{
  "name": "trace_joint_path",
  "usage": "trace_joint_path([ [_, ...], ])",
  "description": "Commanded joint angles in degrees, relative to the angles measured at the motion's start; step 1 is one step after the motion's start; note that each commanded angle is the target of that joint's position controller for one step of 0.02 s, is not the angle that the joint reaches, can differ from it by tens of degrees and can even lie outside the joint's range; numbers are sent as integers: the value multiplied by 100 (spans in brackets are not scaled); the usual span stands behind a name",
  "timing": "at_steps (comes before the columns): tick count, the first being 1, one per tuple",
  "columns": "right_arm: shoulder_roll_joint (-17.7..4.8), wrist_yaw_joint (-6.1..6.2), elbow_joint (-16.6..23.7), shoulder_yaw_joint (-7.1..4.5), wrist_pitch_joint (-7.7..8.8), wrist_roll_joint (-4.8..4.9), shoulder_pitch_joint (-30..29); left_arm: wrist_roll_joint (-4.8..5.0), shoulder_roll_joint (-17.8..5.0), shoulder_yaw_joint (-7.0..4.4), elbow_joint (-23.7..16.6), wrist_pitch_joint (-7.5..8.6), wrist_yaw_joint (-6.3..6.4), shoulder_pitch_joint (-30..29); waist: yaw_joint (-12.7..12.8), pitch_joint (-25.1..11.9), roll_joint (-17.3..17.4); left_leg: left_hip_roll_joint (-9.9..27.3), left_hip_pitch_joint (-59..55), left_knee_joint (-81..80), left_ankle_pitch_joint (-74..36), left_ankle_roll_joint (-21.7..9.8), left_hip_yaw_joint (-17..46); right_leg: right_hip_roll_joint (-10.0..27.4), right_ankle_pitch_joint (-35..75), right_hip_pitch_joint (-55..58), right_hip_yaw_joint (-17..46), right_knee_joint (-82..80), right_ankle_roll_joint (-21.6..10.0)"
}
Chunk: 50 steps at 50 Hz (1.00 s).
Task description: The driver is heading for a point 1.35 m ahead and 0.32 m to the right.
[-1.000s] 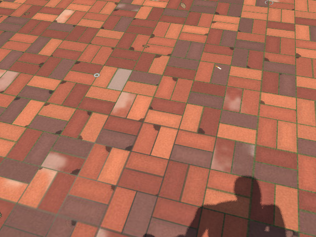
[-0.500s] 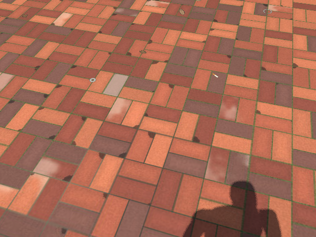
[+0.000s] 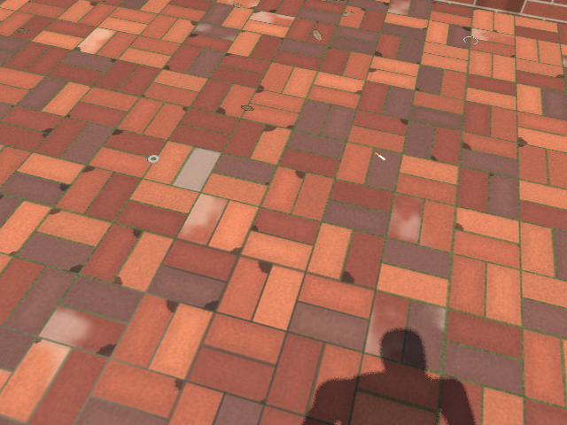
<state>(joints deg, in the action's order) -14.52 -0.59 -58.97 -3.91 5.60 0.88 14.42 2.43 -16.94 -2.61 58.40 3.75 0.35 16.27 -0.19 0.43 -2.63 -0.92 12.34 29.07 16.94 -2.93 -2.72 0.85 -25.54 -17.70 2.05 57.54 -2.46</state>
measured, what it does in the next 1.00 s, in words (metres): walks ahead: right foot, then left foot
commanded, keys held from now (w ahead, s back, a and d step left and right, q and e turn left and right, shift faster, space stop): w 1.00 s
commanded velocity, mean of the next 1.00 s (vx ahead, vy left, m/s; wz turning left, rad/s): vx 0.47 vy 0.00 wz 0.00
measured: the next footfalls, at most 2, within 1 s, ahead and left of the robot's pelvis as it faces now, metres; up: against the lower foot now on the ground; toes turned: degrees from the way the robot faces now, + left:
right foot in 0.38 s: +0.40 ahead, -0.13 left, +0.00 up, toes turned -2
left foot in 0.94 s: +0.71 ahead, +0.11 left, +0.00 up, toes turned +3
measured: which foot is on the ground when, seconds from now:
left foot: down 0.00-0.40, up 0.42-0.92, down 0.94-1.00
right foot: up 0.00-0.36, down 0.38-0.96, up 0.98-1.00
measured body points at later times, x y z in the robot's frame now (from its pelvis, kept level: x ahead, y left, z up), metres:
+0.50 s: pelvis +0.27 -0.05 -0.01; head +0.30 -0.05 +0.44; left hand +0.42 +0.21 -0.12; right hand +0.26 -0.31 -0.15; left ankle +0.10 +0.09 -0.63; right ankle +0.36 -0.13 -0.74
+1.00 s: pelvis +0.57 +0.01 -0.01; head +0.60 +0.02 +0.44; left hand +0.55 +0.28 -0.16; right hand +0.75 -0.24 -0.11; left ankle +0.67 +0.10 -0.74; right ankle +0.39 -0.13 -0.67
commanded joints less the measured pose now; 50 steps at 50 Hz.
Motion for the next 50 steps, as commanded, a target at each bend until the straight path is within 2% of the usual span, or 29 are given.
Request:
trace_joint_path([
  [1, -610, -56, 167, 1, 121, -53, 280, -13, -554, -124, -632, 292, -44, -739, -194, 490, 758, 1727, -1636, -2077, 606, -882, 2581, 569, 848, -2911, 227, 802, -200],
  [3, -461, -40, 137, 78, 67, -85, 410, -96, -443, -146, -620, 246, -110, -727, -124, 422, 808, 1417, -1389, -2164, -569, -707, 1775, 675, 1341, -2492, 70, 341, -91],
  [6, -650, 66, 51, 70, 14, -93, 719, -154, -210, -98, -818, 161, -132, -1167, -191, 492, 632, 1311, -1257, -2275, -1636, -817, 1243, 615, 1813, -2571, -167, -451, 184],
  [10, -781, 157, 39, 56, -13, -84, 905, -125, -35, 8, -1165, 157, -172, -2071, -390, 677, 674, 1130, -794, -2507, -1726, -749, 730, 347, 2763, -1971, -447, -2016, 276],
  [14, -759, 174, -94, 23, -53, 6, 1181, -81, -119, 18, -1403, 181, -271, -2489, -364, 821, 670, 1416, -1324, -2406, -2010, -698, 620, 268, 2918, -1861, -338, -2657, 57],
  [16, -836, 181, -73, -28, -108, 5, 1100, -82, -274, -38, -1433, 212, -322, -2364, -170, 628, 697, 1561, -1775, -2014, -2837, -598, 560, 187, 2621, -1631, -336, -2803, -116],
  [17, -920, 184, -38, -59, -140, -17, 1020, -86, -402, -100, -1389, 216, -324, -2096, 11, 371, 804, 1583, -1928, -1638, -3829, -539, 520, 41, 2413, -1206, -427, -2760, -206],
  [18, -972, 183, -13, -81, -192, -48, 951, -85, -572, -199, -1256, 205, -303, -1537, 323, -41, 921, 1519, -1973, -932, -4917, -466, 428, -159, 2222, -464, -569, -2692, -327],
  [19, -884, 184, 27, -47, -248, -82, 906, -71, -782, -335, -956, 175, -261, -548, 791, -613, 901, 1262, -1624, 241, -5313, -309, 240, -283, 2217, 791, -663, -2713, -488],
  [20, -683, 178, 155, 47, -260, -168, 1010, -138, -1131, -436, -735, 144, -199, 483, 1070, -1387, 374, 969, -236, 2030, -3675, -162, 121, 721, 1960, 2646, 519, -2507, -830],
  [21, 236, 89, 162, 283, -130, -109, 1811, -200, -1418, -479, -568, 130, -239, 862, 536, -2305, -1304, -259, 1885, 4141, 847, 191, 357, 2082, 156, 4322, 3612, -3454, -1816],
  [22, -334, 51, 136, 170, 46, 49, 1353, -154, -881, -326, -589, 152, -252, 674, 750, -2013, -873, -122, 2517, 4902, 1489, 56, 1129, 1984, -425, 4076, 4253, -4173, -1636],
  [23, -689, 35, 374, 67, 154, 204, 741, -148, -684, -261, -673, 194, -235, 116, 628, -1043, -659, 177, 2961, 5060, 1080, -49, 978, 1861, -43, 3254, 3348, -4270, -1386],
  [24, -745, 80, 462, 63, 210, 193, 394, -187, -551, -214, -790, 242, -237, -374, 444, -614, -29, 505, 2732, 4784, 503, -96, 861, 1677, 705, 2321, 2614, -4407, -1256],
  [25, -717, 128, 477, 16, 197, 104, 249, -263, -424, -181, -818, 286, -259, -669, 244, -319, 175, 725, 2445, 4421, 142, -83, 790, 1492, 1419, 1541, 2038, -4526, -1174],
  [26, -636, 144, 453, -5, 123, 52, 386, -324, -265, -130, -811, 318, -273, -800, 22, -288, 75, 898, 2053, 4203, -50, -94, 842, 1303, 1749, 1097, 1630, -4669, -1111],
  [27, -486, 149, 435, 5, 44, 40, 499, -319, -208, -114, -771, 324, -293, -805, -78, -257, -24, 947, 1860, 4013, -95, -75, 832, 1231, 1845, 844, 1426, -4815, -1132],
  [29, -358, 162, 502, 16, -72, 20, 406, -261, -291, -121, -658, 334, -262, -633, -152, -35, -45, 1049, 1928, 3554, -140, 17, 741, 1176, 1960, 507, 1075, -5073, -1206],
  [32, -432, 172, 790, 0, -104, -71, -327, -259, -549, -180, -552, 310, -125, -282, -11, 238, 79, 1107, 2572, 2556, -1006, 229, 659, 1151, 2127, 597, 800, -5289, -1218],
  [34, -389, 134, 910, 17, -68, -82, -708, -235, -579, -182, -515, 268, -63, -114, 92, 278, 67, 1014, 2584, 1729, -1729, 281, 559, 991, 2345, 695, 481, -5283, -1071],
  [37, -288, 66, 1075, 84, -17, -38, -1372, -178, -644, -188, -405, 235, -25, 249, 328, 344, 59, 751, 2244, 730, -2418, 300, 290, 850, 2427, 799, 139, -5262, -916],
  [41, -346, -64, 1320, 124, 20, 21, -1962, -139, -667, -209, -196, 119, -16, 689, 483, 468, 36, 626, 2456, 146, -2169, 193, 315, 1173, 2600, 1690, 177, -4928, -884],
  [44, -568, -151, 1389, 63, 65, 37, -1823, -136, -786, -266, -180, 8, 14, 640, 240, 290, -118, 481, 2116, -81, -1476, -30, 273, 1423, 3516, 2259, 248, -4407, -736],
  [45, -713, -153, 1302, -9, 76, 33, -1434, -138, -833, -278, -220, -23, 19, 512, -11, 37, -214, 307, 1512, -145, -1300, -136, 120, 1358, 4458, 2288, 160, -3941, -656],
  [46, -943, -128, 1026, -147, 75, 25, -560, -158, -736, -239, -259, -58, 20, 430, -438, -482, -168, 144, 351, -230, -1352, -301, -16, 1081, 5122, 2077, -60, -2956, -517],
  [47, -1337, -76, 758, -283, 65, -46, 552, -240, -536, -139, -397, -58, 28, 452, -820, -1326, 191, 870, -1424, 19, -1404, -646, 776, 769, 4193, 1041, -297, -1353, -331],
  [48, -1825, -71, 589, -411, 8, -73, 1132, -257, 192, 73, -447, 70, -50, 1145, -544, -2120, 1633, 2240, -3601, -430, -227, -1603, 3495, -303, 1178, -1439, -449, 869, 126],
  [49, -1284, -84, 617, -240, 6, -44, 1097, -158, -168, 6, -386, 217, -66, 898, -689, -2208, 1481, 2321, -3664, -1135, 314, -1564, 4445, -325, -728, -2170, 426, 1611, 27],
  [50, -1015, -72, 700, -148, 26, -25, 575, 17, -620, -122, -566, 312, -87, 338, -606, -1322, 1243, 2125, -2946, -1228, 279, -1255, 3571, 13, -377, -2643, 442, 1843, -93],
])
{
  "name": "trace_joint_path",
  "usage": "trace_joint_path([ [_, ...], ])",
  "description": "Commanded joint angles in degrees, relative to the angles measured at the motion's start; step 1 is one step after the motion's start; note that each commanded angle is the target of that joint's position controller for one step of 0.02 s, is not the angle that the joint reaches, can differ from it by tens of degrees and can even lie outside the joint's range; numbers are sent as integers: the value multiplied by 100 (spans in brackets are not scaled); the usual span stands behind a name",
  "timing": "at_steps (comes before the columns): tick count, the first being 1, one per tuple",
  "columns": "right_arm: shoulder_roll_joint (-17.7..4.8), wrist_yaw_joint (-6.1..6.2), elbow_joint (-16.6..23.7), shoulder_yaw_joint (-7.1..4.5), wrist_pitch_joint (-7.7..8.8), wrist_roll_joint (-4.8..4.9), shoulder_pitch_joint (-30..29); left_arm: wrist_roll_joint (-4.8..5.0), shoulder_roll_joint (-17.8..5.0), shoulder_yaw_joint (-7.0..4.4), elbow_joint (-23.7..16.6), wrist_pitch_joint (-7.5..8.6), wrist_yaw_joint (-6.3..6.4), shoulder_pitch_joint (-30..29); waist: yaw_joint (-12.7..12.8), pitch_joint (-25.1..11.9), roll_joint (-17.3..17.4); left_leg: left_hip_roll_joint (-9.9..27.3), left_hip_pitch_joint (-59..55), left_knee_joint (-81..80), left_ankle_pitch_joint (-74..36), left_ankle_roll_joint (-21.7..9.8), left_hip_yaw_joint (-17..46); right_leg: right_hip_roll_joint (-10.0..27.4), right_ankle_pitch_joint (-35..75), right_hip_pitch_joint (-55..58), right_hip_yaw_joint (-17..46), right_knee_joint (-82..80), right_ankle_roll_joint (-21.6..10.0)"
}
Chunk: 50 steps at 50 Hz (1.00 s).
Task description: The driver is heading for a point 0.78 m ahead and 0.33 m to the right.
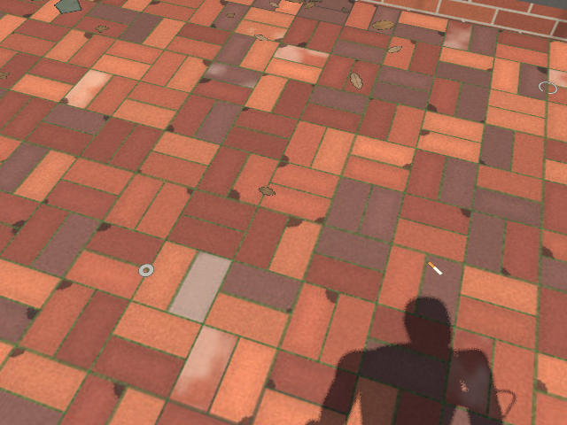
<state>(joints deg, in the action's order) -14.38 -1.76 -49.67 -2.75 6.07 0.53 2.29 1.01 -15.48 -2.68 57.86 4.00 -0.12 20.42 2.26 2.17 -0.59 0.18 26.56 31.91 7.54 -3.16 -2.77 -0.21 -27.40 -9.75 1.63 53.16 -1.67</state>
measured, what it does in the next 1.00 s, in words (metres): walks ahead, turning right: right foot, then left foot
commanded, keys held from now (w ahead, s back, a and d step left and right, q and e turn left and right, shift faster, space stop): w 0.02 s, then w+e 0.98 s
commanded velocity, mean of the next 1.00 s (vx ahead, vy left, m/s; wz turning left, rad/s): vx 0.50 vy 0.00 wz -0.45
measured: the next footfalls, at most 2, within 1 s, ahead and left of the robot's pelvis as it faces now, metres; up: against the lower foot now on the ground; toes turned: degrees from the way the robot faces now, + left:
right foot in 0.48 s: +0.43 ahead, -0.15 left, +0.00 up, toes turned -15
left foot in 0.96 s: +0.77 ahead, -0.07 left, +0.00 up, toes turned -32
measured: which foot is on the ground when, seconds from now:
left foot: down 0.00-0.50, up 0.52-0.94, down 0.96-1.00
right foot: up 0.00-0.46, down 0.48-0.98, up 1.00-1.00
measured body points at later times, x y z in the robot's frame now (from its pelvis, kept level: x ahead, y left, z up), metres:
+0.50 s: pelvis +0.29 -0.04 -0.01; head +0.32 -0.06 +0.44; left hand +0.53 +0.16 -0.11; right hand +0.24 -0.32 -0.15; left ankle +0.11 +0.10 -0.71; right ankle +0.39 -0.14 -0.73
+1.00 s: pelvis +0.59 -0.10 +0.00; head +0.61 -0.11 +0.45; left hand +0.75 +0.14 -0.12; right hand +0.66 -0.42 -0.08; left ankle +0.73 -0.05 -0.73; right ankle +0.40 -0.14 -0.70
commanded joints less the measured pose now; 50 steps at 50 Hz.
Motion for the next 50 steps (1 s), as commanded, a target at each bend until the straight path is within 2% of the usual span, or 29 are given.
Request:
trace_joint_path([
  [1, -870, 50, -98, -211, -10, -14, 1277, 176, -780, -119, -588, 318, -10, -394, -674, -977, 640, 1807, -3494, -1648, 714, -1081, 2832, 450, 369, -3333, 300, 2068, -199],
  [2, -670, 38, -51, -158, 4, -62, 943, 110, -725, -149, -574, 290, 28, -520, -516, -600, 387, 1628, -2732, -1860, 276, -994, 2257, 649, 761, -3105, 254, 1714, -174],
  [3, -535, 31, -51, -117, 39, -118, 782, 81, -631, -177, -536, 203, 48, -402, -312, -466, 505, 1463, -2226, -2050, 21, -881, 1827, 823, 1027, -2705, 317, 1444, -161],
  [4, -481, 16, -91, -110, 56, -136, 741, 79, -477, -166, -487, 105, 50, -272, -213, -407, 583, 1372, -1923, -2224, -72, -852, 1557, 868, 1153, -2447, 333, 1314, -133],
  [6, -594, 43, -202, -144, 103, -146, 860, 91, -305, -156, -503, -27, 60, -269, -144, -235, 530, 1341, -1637, -2456, -428, -890, 1071, 875, 1395, -2481, 376, 1099, -59],
  [10, -750, 181, -324, -187, 108, -170, 1077, 27, -319, -197, -744, -46, 39, -813, -225, -23, 373, 1278, -1839, -2611, -948, -796, 350, 752, 2591, -3034, 535, 2, 49],
  [13, -809, 254, -327, -179, 91, -133, 1132, -4, -205, -143, -946, -7, -60, -1370, -390, 105, 345, 1152, -1858, -2719, -1009, -632, -203, 652, 3376, -2777, 122, -1014, 44],
  [16, -880, 294, -472, -202, 13, -82, 1527, -8, -104, -74, -1214, -8, -161, -1920, -610, 289, 225, 1338, -2477, -2608, -1216, -598, -428, 597, 3398, -2969, -87, -1552, -39],
  [19, -963, 314, -530, -247, -150, -24, 1695, 10, -145, -71, -1509, -15, -286, -2222, -625, 348, 241, 1606, -3288, -2132, -1975, -530, -563, 505, 2709, -3269, -285, -1790, -206],
  [22, -1195, 388, -383, -323, -299, -5, 1468, 23, -432, -217, -1602, -46, -377, -1741, -194, -143, 565, 1639, -3498, -923, -4672, -334, -819, 7, 1830, -2245, -790, -1755, -509],
  [23, -1233, 414, -327, -330, -355, -10, 1378, 41, -656, -347, -1467, -59, -370, -1042, 202, -528, 581, 1521, -3299, 48, -5161, -223, -921, -240, 1804, -1319, -891, -1884, -668],
  [24, -1199, 435, -242, -301, -361, -13, 1336, 53, -1036, -551, -1247, -79, -290, -84, 672, -1028, 358, 1272, -2429, 1450, -4441, -6, -997, -257, 2064, 255, -530, -2214, -921],
  [25, -604, 357, -5, -118, -241, -183, 1777, 58, -1678, -724, -1156, -126, -161, 452, 445, -1690, -930, 552, -119, 3600, -763, 341, -945, 1159, 1854, 2443, 1944, -2271, -1718],
  [26, -399, 242, 152, 1, 35, -98, 1722, 50, -1646, -645, -1289, -80, -168, 398, 271, -2406, -1156, -407, 1355, 4870, 2633, 432, 305, 2027, 1134, 3447, 4699, -3392, -2484],
  [27, -837, 150, 316, -122, 239, 141, 1002, -18, -1217, -519, -1294, -42, -161, 349, 528, -1926, -693, -23, 2038, 5034, 2300, 255, 875, 1853, 1161, 3240, 4083, -3630, -2107],
  [28, -854, 132, 411, -114, 333, 208, 727, -15, -973, -460, -1333, 4, -146, 25, 394, -1260, -382, 252, 2125, 4650, 1770, 129, 798, 1630, 1519, 2451, 3204, -3633, -1856],
  [29, -830, 176, 356, -138, 343, 94, 711, -6, -793, -401, -1434, 27, -152, -416, 96, -810, 93, 488, 1778, 4075, 1410, 148, 757, 1377, 2077, 1488, 2553, -3696, -1673],
  [30, -905, 216, 321, -204, 278, -18, 772, -37, -617, -343, -1541, 36, -141, -729, -125, -596, 87, 647, 1310, 3627, 1200, 206, 749, 1183, 2579, 775, 2108, -3813, -1572],
  [32, -811, 226, 369, -229, 115, -84, 916, -56, -639, -332, -1635, 36, -96, -864, -344, -484, -46, 708, 841, 3154, 1037, 373, 712, 998, 3015, 79, 1827, -4025, -1581],
  [34, -676, 254, 487, -204, 25, -143, 722, -33, -838, -383, -1633, 51, -20, -717, -344, -367, -88, 640, 826, 2539, 631, 569, 581, 870, 3399, -286, 1497, -4117, -1576],
  [37, -516, 248, 724, -140, 19, -150, 40, 8, -958, -424, -1601, 9, 78, -459, -114, -224, -215, 398, 683, 1101, -550, 694, 504, 541, 3176, -538, 1140, -4058, -1300],
  [39, -440, 201, 853, -97, 51, -99, -341, 21, -953, -427, -1571, -30, 97, -286, 72, -204, -350, 187, 364, 308, -1212, 679, 451, 435, 2773, -630, 1110, -3994, -1129],
  [41, -514, 160, 987, -104, 78, -29, -606, 41, -950, -429, -1502, -53, 97, -91, 186, -189, -429, 81, 211, -49, -1412, 649, 510, 541, 2471, -497, 1351, -3891, -1061],
  [44, -759, 89, 1082, -170, 152, -1, -638, 56, -876, -418, -1471, -104, 132, 23, 132, -226, -507, 55, 165, -450, -985, 505, 720, 777, 2264, 110, 1878, -3379, -980],
  [46, -892, 68, 1026, -227, 219, 7, -296, 23, -889, -428, -1523, -142, 158, -65, -89, -300, -680, 29, -248, -576, -494, 331, 680, 847, 2511, 300, 2141, -2980, -892],
  [47, -1006, 90, 893, -298, 249, -27, 221, 8, -778, -385, -1581, -150, 152, -146, -363, -540, -669, 19, -988, -778, -504, 176, 588, 623, 2817, 216, 2068, -2517, -756],
  [48, -1248, 124, 798, -380, 279, -137, 999, -38, -497, -275, -1690, -130, 121, -214, -733, -1227, -395, 642, -2352, -587, -389, -149, 1094, 302, 2631, -290, 1745, -1294, -562],
  [49, -1702, 167, 702, -501, 227, -239, 1790, 24, -170, -186, -1826, -83, 130, 343, -690, -2083, 867, 1915, -4445, -767, 463, -878, 3134, -491, 1054, -2067, 946, 660, -129],
  [50, -1574, 116, 585, -482, 159, -100, 1928, 118, -380, -155, -1903, -39, 117, 668, -566, -2273, 2049, 2541, -4871, -1328, 1707, -1278, 4985, -391, -755, -3287, 823, 1788, -29],
])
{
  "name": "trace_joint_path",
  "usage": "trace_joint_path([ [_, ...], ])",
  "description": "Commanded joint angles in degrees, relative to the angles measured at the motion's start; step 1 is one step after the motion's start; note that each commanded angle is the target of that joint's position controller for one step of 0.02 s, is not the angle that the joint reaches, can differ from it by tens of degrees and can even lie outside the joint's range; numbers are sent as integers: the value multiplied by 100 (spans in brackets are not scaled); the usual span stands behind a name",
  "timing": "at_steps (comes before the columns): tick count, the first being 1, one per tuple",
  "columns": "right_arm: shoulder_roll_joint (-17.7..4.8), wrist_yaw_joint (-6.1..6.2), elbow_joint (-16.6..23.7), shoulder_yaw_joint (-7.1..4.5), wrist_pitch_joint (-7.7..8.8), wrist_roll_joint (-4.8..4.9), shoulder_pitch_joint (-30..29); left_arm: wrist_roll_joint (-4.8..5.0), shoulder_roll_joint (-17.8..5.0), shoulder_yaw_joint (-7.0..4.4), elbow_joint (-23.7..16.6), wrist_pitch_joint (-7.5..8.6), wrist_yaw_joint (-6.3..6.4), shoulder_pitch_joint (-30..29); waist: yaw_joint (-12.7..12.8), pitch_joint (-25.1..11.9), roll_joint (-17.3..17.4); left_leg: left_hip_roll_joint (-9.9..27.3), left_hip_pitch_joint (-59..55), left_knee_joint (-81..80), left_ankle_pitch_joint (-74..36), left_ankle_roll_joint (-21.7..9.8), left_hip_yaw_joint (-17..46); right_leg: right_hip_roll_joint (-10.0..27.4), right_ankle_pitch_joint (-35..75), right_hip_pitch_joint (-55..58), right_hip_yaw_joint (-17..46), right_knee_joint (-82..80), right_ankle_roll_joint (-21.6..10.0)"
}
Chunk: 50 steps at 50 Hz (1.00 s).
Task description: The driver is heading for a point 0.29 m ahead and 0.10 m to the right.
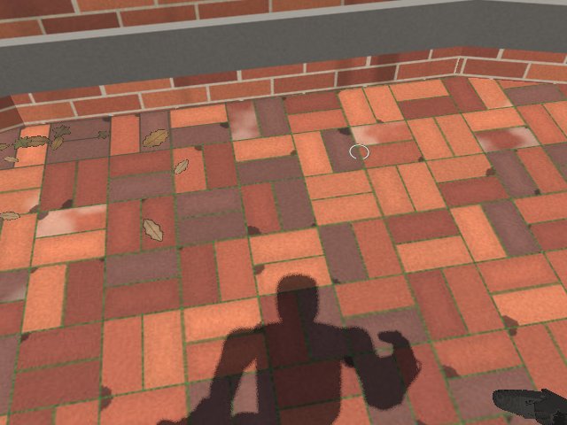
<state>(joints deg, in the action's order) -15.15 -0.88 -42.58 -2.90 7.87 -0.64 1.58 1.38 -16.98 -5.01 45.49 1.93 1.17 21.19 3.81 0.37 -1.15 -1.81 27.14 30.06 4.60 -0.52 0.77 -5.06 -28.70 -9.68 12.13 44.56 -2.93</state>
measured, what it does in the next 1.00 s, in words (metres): walks ahead: right foot, then left foot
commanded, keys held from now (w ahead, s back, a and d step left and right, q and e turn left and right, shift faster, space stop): w+e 0.14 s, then no key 0.86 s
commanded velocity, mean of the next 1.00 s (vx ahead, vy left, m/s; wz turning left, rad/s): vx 0.19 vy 0.00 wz -0.22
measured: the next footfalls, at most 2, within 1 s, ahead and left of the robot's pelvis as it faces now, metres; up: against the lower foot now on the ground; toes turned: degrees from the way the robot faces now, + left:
right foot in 0.42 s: +0.33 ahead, -0.16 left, +0.00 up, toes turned -11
left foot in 0.72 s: +0.33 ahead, +0.10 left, +0.00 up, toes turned -10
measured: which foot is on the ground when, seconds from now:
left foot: down 0.00-0.42, up 0.44-0.70, down 0.72-1.00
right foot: up 0.00-0.40, down 0.42-1.00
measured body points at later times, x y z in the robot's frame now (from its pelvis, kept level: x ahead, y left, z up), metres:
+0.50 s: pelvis +0.21 -0.03 +0.01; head +0.25 -0.05 +0.45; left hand +0.47 +0.16 -0.07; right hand +0.22 -0.32 -0.13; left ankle +0.12 +0.12 -0.67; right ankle +0.29 -0.15 -0.72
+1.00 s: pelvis +0.28 -0.02 +0.01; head +0.29 -0.02 +0.46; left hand +0.43 +0.21 -0.12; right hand +0.31 -0.29 -0.12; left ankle +0.29 +0.11 -0.72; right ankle +0.29 -0.15 -0.72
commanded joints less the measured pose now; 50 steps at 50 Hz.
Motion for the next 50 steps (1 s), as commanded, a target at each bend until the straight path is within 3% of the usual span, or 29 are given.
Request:
trace_joint_path([
  [1, -947, 42, 19, -325, -62, 88, 1667, 112, -746, -43, -581, 144, -19, 280, -821, -1301, 1304, 2532, -4303, -1280, 2642, -1307, 3999, 462, -180, -3672, -115, 3132, 145],
  [2, -743, 66, 75, -263, -122, 68, 1389, 54, -845, -75, -657, 106, -23, -217, -850, -702, 783, 2263, -3513, -1331, 2224, -1057, 3019, 677, 293, -3626, -360, 3134, 168],
  [3, -671, 66, 62, -226, -159, 12, 1128, -8, -764, -84, -740, 95, -28, -475, -722, -307, 563, 2014, -2782, -1493, 1583, -968, 2395, 846, 636, -3446, -443, 2870, 166],
  [4, -551, 71, 38, -181, -159, -21, 992, -22, -682, -107, -774, 69, -47, -543, -591, -101, 634, 1828, -2337, -1637, 1058, -916, 1918, 1018, 849, -3243, -430, 2610, 150],
  [6, -545, 64, -32, -187, -121, -4, 937, 36, -413, -69, -808, -9, -89, -449, -463, -8, 784, 1666, -1914, -1925, 541, -929, 1249, 1160, 1036, -2954, -572, 2343, 161],
  [8, -674, 56, -118, -233, -74, 11, 972, -2, -291, -38, -943, -54, -81, -631, -444, 106, 620, 1680, -1812, -2062, -358, -1077, 817, 1171, 1265, -3042, -600, 1959, 247],
  [11, -868, 79, -201, -285, -127, 28, 911, -92, -131, 32, -1062, -20, -95, -807, -361, -5, 509, 1535, -1825, -1844, -2431, -1087, 1, 1030, 1934, -2719, -809, 818, 346],
  [13, -919, 110, -249, -282, -206, 76, 932, -101, -17, 93, -1109, 38, -172, -1125, -486, -88, 565, 1334, -1743, -1771, -2684, -961, -443, 880, 2696, -2190, -1100, -100, 325],
  [15, -987, 126, -369, -283, -271, 136, 1177, -96, -21, 101, -1196, 67, -255, -1447, -626, -181, 589, 1369, -2011, -1619, -2654, -897, -481, 749, 3009, -1928, -1201, -671, 284],
  [18, -1143, 132, -479, -318, -357, 249, 1227, -133, -238, 23, -1291, 83, -317, -1507, -500, -267, 699, 1557, -2430, -1079, -2708, -761, -328, 621, 2648, -1611, -1203, -1271, 57],
  [20, -1048, 139, -538, -283, -383, 271, 1235, -209, -548, -127, -1049, 92, -263, -806, -106, -631, 506, 1241, -2314, -20, -2791, -467, -488, 394, 3401, -393, -1344, -2023, -217],
  [21, -821, 134, -484, -189, -350, 108, 1432, -279, -985, -230, -1001, 76, -180, -374, -14, -1135, -21, 900, -1619, 1037, -1520, -139, -726, 1113, 5855, 794, -670, -1728, -494],
  [22, -339, 47, -408, 34, -313, -96, 2023, -412, -1152, -153, -1071, 29, -107, -311, -279, -1875, -1262, 268, 144, 2985, 2870, 284, -599, 2729, 8076, 2541, 1194, -1350, -1651],
  [23, -506, -11, -610, 38, -359, 29, 2215, -297, -663, 2, -1020, 6, -145, -296, -210, -2650, -1017, 427, 94, 3527, 3792, 348, 332, 2939, 7383, 2399, 1569, -1507, -1988],
  [24, -823, -21, -520, -49, -440, 185, 1747, -222, -467, 53, -1000, -6, -199, -554, -137, -2038, -682, 577, 370, 3648, 3594, 386, 352, 2507, 6573, 1909, 1074, -1719, -1748],
  [25, -776, 29, -455, -42, -513, 188, 1401, -178, -391, 83, -956, 0, -214, -894, -221, -1486, -443, 688, 582, 3433, 3360, 392, 267, 2231, 5844, 1382, 730, -1886, -1465],
  [26, -772, 102, -474, -59, -609, 116, 1266, -185, -369, 103, -944, -1, -214, -1178, -325, -1120, -274, 784, 452, 3103, 3114, 432, 275, 2100, 5250, 727, 546, -2087, -1289],
  [27, -771, 157, -498, -73, -719, 85, 1330, -212, -443, 79, -936, -22, -206, -1449, -520, -929, -364, 808, -24, 2722, 2850, 474, 233, 1938, 4757, 15, 301, -2307, -1160],
  [29, -584, 239, -626, -36, -845, 70, 1570, -298, -523, 28, -899, -63, -173, -1705, -676, -838, -572, 642, -765, 2077, 2396, 527, 17, 1728, 4041, -742, -26, -2589, -1109],
  [33, -459, 259, -728, -5, -894, 16, 1499, -261, -326, 84, -712, -100, -95, -1818, -664, -835, -628, 533, -1604, 826, 1079, 368, -98, 1553, 2091, -1143, -235, -2738, -896],
  [35, -428, 217, -744, 9, -888, -109, 1448, -222, -131, 151, -541, -119, -93, -1694, -705, -609, -500, 470, -2092, 29, 486, 182, -156, 1256, 470, -1489, -372, -2726, -461],
  [36, -583, 215, -652, 2, -876, -174, 1328, -248, -29, 185, -412, -122, -96, -1501, -615, -320, -269, 766, -2036, -371, 447, 22, 198, 1044, -72, -1640, -461, -2595, -148],
  [37, -976, 248, -564, -72, -872, -118, 1087, -262, -92, 151, -371, -126, -96, -1267, -326, 17, 326, 1035, -1414, -588, 1254, -187, 418, 713, -5, -1500, -749, -2393, 97],
  [38, -835, 238, -616, -57, -845, -83, 910, -259, -65, 154, -352, -135, -64, -1342, -291, 152, 798, 963, -514, -917, 2495, -270, 475, 552, 637, -771, -994, -2153, 231],
  [40, -539, 226, -641, 35, -730, -111, 717, -238, -138, 112, -277, -145, -5, -1406, -260, 233, 931, 843, -141, -1145, 2544, -49, 414, 588, 1356, -194, -1007, -1840, 186],
  [43, -520, 215, -769, 53, -591, -21, 926, -244, -173, 83, -70, -150, 14, -1270, -349, 76, 582, 727, -644, -860, 1612, 65, 261, 670, 1908, -198, -918, -1847, 84],
  [50, -498, 236, -995, 67, -622, 23, 1131, -168, -151, 66, 366, -137, 18, -1217, -456, -211, 150, 597, -1198, -568, 429, -10, 99, 717, 2904, 9, -946, -1735, 130],
])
